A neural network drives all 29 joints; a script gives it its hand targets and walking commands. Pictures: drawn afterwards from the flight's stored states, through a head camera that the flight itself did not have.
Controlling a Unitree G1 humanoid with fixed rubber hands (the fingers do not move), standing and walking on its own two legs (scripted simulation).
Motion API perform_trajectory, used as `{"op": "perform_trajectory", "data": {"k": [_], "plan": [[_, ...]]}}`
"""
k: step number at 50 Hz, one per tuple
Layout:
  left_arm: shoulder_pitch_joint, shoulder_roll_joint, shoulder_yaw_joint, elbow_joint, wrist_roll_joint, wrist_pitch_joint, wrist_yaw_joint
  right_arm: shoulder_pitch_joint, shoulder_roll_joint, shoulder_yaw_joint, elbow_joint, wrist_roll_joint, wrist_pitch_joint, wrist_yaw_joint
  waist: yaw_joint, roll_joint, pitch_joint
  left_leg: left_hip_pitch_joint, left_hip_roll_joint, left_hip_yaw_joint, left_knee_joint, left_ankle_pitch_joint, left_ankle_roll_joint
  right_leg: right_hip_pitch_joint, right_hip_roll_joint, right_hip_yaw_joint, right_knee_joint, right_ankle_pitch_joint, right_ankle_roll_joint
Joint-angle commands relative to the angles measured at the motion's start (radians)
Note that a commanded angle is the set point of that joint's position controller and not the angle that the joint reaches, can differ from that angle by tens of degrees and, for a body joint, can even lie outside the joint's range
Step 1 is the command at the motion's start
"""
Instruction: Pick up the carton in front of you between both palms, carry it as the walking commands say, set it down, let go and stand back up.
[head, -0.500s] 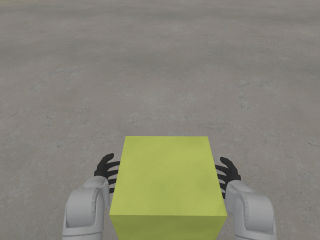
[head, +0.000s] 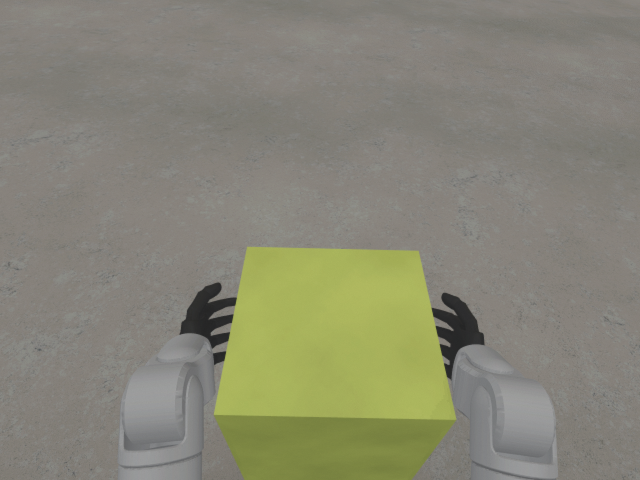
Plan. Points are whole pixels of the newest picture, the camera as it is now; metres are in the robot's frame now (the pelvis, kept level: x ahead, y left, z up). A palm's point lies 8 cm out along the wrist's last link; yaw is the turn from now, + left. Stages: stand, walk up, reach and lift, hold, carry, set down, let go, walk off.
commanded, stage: carry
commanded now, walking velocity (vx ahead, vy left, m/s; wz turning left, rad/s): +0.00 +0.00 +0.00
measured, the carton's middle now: (329, 372) +0.28 +0.00 +0.00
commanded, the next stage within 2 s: hold in 1.84 s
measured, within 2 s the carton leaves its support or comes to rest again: neither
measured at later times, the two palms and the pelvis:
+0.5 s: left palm (220, 238) +0.44 +0.15 +0.08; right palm (429, 240) +0.45 -0.15 +0.08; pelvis +0.17 -0.02 -0.01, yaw +3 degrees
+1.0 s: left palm (200, 259) +0.41 +0.18 +0.06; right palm (411, 259) +0.43 -0.12 +0.06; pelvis +0.16 +0.01 -0.02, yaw +4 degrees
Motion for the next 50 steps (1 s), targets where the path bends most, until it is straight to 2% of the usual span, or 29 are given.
{"op": "perform_trajectory", "data": {"k": [1, 3, 5, 7, 8, 9, 10, 11, 12, 13, 14, 15, 17, 21, 26, 28, 31, 33, 35, 39, 41, 46, 48, 50], "plan": [[-0.38, -0.933, -0.736, -0.048, -0.392, -0.023, -0.224, -0.429, 0.916, 0.708, -0.097, 0.423, -0.008, 0.27, 0.019, 0.163, -0.324, 0.333, 0.232, -0.156, -0.102, 0.595, 0.048, -0.015, -0.013, 0.01, -0.194, 0.061, 0.007], [-0.365, -0.918, -0.733, -0.066, -0.382, -0.025, -0.216, -0.413, 0.897, 0.706, -0.112, 0.42, -0.007, 0.274, 0.017, 0.18, -0.307, 0.328, 0.208, -0.095, -0.079, 0.673, 0.046, 0.029, 0.015, -0.033, -0.354, 0.121, 0.01], [-0.357, -0.898, -0.732, -0.071, -0.381, -0.018, -0.215, -0.379, 0.877, 0.697, -0.102, 0.404, -0.002, 0.273, 0.01, 0.211, -0.294, 0.338, 0.201, -0.073, -0.062, 0.696, 0.037, 0.059, 0.028, -0.065, -0.437, 0.222, 0.011], [-0.351, -0.884, -0.73, -0.065, -0.387, -0.007, -0.224, -0.359, 0.867, 0.69, -0.081, 0.386, 0.004, 0.271, 0.011, 0.195, -0.278, 0.328, 0.176, -0.051, -0.021, 0.608, 0.011, 0.117, 0.028, -0.09, -0.544, 0.347, 0.012], [-0.347, -0.881, -0.728, -0.054, -0.389, -0.002, -0.23, -0.358, 0.862, 0.687, -0.069, 0.377, 0.007, 0.27, 0.019, 0.164, -0.261, 0.297, 0.158, -0.031, 0.018, 0.535, -0.013, 0.181, 0.024, -0.106, -0.641, 0.465, 0.016], [-0.345, -0.876, -0.723, -0.04, -0.39, 0.003, -0.237, -0.361, 0.856, 0.687, -0.058, 0.367, 0.01, 0.268, 0.023, 0.135, -0.241, 0.241, 0.142, -0.032, 0.048, 0.433, -0.041, 0.262, 0.004, -0.095, -0.692, 0.556, 0.018], [-0.352, -0.865, -0.718, -0.028, -0.394, 0.009, -0.244, -0.358, 0.849, 0.684, -0.04, 0.357, 0.011, 0.266, 0.021, 0.103, -0.241, 0.157, 0.132, -0.038, 0.083, 0.299, -0.068, 0.362, -0.07, -0.036, -0.674, 0.692, 0.013], [-0.364, -0.861, -0.712, -0.001, -0.391, 0.012, -0.251, -0.365, 0.844, 0.686, -0.033, 0.355, 0.017, 0.264, 0.013, -0.006, -0.272, 0.077, 0.09, -0.045, 0.14, 0.103, -0.095, 0.468, -0.177, 0.059, -0.58, 1.03, -0.033], [-0.343, -0.871, -0.697, 0.047, -0.384, 0.009, -0.257, -0.375, 0.849, 0.697, -0.028, 0.359, 0.026, 0.262, 0.02, -0.082, -0.316, 0.024, 0.075, -0.102, 0.13, -0.058, -0.109, 0.554, -0.229, 0.116, -0.55, 1.109, -0.105], [-0.325, -0.887, -0.688, 0.069, -0.383, -0.001, -0.261, -0.402, 0.853, 0.709, -0.042, 0.367, 0.027, 0.264, 0.023, -0.125, -0.311, 0.034, 0.066, -0.112, 0.116, -0.138, -0.113, 0.521, -0.239, 0.141, -0.576, 1.05, -0.125], [-0.337, -0.906, -0.686, 0.071, -0.387, -0.009, -0.263, -0.434, 0.872, 0.722, -0.048, 0.378, 0.022, 0.266, 0.021, -0.12, -0.311, 0.073, 0.065, -0.123, 0.086, -0.124, -0.111, 0.49, -0.22, 0.127, -0.586, 1.009, -0.121], [-0.352, -0.924, -0.687, 0.066, -0.394, -0.015, -0.263, -0.461, 0.888, 0.729, -0.055, 0.387, 0.016, 0.267, 0.022, -0.109, -0.308, 0.095, 0.062, -0.124, 0.051, -0.092, -0.107, 0.486, -0.193, 0.102, -0.569, 1.027, -0.109], [-0.363, -0.938, -0.691, 0.052, -0.402, -0.024, -0.259, -0.477, 0.909, 0.738, -0.063, 0.4, 0.006, 0.266, 0.024, -0.096, -0.33, 0.131, 0.055, -0.117, 0.025, 0.03, -0.105, 0.496, -0.156, 0.062, -0.523, 1.059, -0.09], [-0.369, -0.924, -0.703, -0.014, -0.404, -0.029, -0.244, -0.444, 0.9, 0.736, -0.09, 0.404, -0.004, 0.256, 0.025, -0.022, -0.394, 0.179, 0.065, -0.116, 0.087, 0.301, -0.107, 0.496, -0.131, 0.022, -0.468, 1.096, -0.09], [-0.354, -0.903, -0.717, -0.028, -0.404, -0.018, -0.243, -0.39, 0.886, 0.715, -0.078, 0.382, 0.003, 0.252, 0.026, -0.012, -0.363, 0.146, 0.05, -0.114, 0.026, 0.255, -0.112, 0.508, -0.125, 0.01, -0.471, 1.123, -0.094], [-0.356, -0.898, -0.722, -0.026, -0.405, -0.015, -0.244, -0.388, 0.88, 0.709, -0.073, 0.379, 0.006, 0.254, 0.026, 0.009, -0.335, 0.188, 0.062, -0.117, 0.001, 0.348, -0.107, 0.454, -0.11, -0.003, -0.47, 1.02, -0.081], [-0.354, -0.89, -0.724, -0.024, -0.403, -0.012, -0.244, -0.38, 0.871, 0.701, -0.063, 0.377, 0.009, 0.258, 0.024, 0.081, -0.307, 0.284, 0.107, -0.119, 0.058, 0.634, -0.099, 0.322, -0.072, -0.052, -0.463, 0.765, -0.048], [-0.368, -0.89, -0.728, -0.028, -0.403, -0.01, -0.245, -0.383, 0.87, 0.699, -0.06, 0.376, 0.008, 0.26, 0.021, 0.108, -0.28, 0.288, 0.12, -0.118, 0.077, 0.729, -0.094, 0.29, -0.049, -0.078, -0.481, 0.656, -0.029], [-0.383, -0.89, -0.73, -0.03, -0.406, -0.007, -0.247, -0.397, 0.87, 0.698, -0.06, 0.376, 0.009, 0.261, 0.022, 0.102, -0.262, 0.248, 0.115, -0.115, 0.087, 0.712, -0.093, 0.323, -0.05, -0.079, -0.49, 0.678, -0.025], [-0.374, -0.89, -0.725, -0.003, -0.399, -0.005, -0.25, -0.4, 0.869, 0.702, -0.042, 0.375, 0.009, 0.263, 0.023, 0.05, -0.271, 0.178, 0.093, -0.122, 0.071, 0.502, -0.099, 0.4, -0.095, -0.04, -0.475, 0.852, -0.048], [-0.362, -0.894, -0.723, 0.025, -0.389, -0.012, -0.25, -0.401, 0.87, 0.707, -0.026, 0.373, 0.005, 0.266, 0.022, 0.042, -0.256, 0.195, 0.097, -0.132, 0.044, 0.475, -0.097, 0.37, -0.099, -0.037, -0.471, 0.811, -0.046], [-0.348, -0.894, -0.72, 0.08, -0.356, -0.053, -0.25, -0.398, 0.869, 0.713, 0.023, 0.352, -0.034, 0.271, 0.023, 0.08, -0.224, 0.239, 0.131, -0.137, 0.061, 0.639, -0.081, 0.282, -0.079, -0.056, -0.451, 0.598, -0.024], [-0.35, -0.89, -0.716, 0.093, -0.342, -0.079, -0.251, -0.394, 0.867, 0.709, 0.046, 0.335, -0.062, 0.272, 0.024, 0.088, -0.225, 0.225, 0.134, -0.135, 0.074, 0.632, -0.072, 0.284, -0.083, -0.055, -0.44, 0.57, -0.024], [-0.359, -0.888, -0.715, 0.098, -0.332, -0.112, -0.252, -0.398, 0.866, 0.705, 0.058, 0.321, -0.096, 0.272, 0.024, 0.086, -0.23, 0.208, 0.131, -0.132, 0.079, 0.571, -0.064, 0.285, -0.089, -0.05, -0.432, 0.544, -0.027]]}}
